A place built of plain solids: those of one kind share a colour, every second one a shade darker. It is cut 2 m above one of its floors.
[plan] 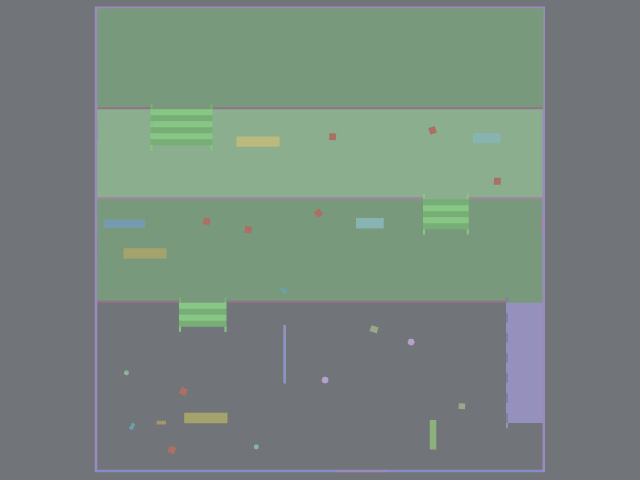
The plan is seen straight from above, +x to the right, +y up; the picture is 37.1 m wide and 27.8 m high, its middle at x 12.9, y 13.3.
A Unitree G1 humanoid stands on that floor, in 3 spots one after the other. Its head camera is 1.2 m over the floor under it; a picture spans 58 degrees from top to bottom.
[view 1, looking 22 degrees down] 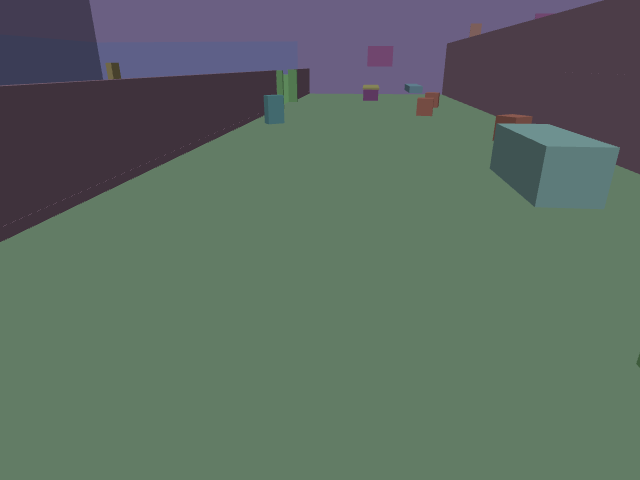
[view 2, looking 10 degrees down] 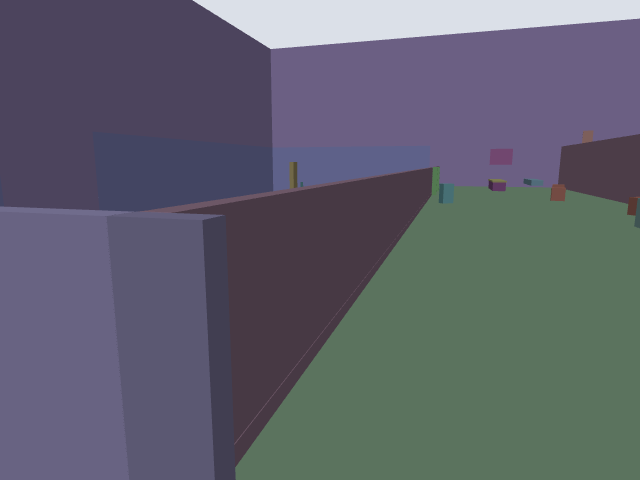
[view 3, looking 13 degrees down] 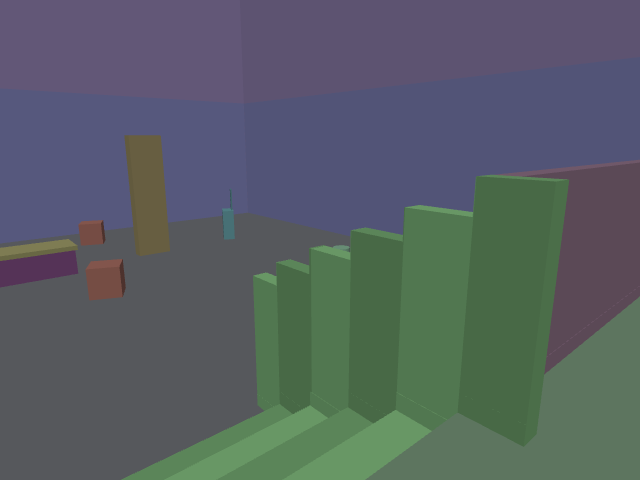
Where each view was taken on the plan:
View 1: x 20.54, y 12.42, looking -174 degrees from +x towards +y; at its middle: terrace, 3.20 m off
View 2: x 24.74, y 10.57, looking -163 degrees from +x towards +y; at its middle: edge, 2.72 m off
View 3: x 6.46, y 10.57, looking -131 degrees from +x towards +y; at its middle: ground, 8.98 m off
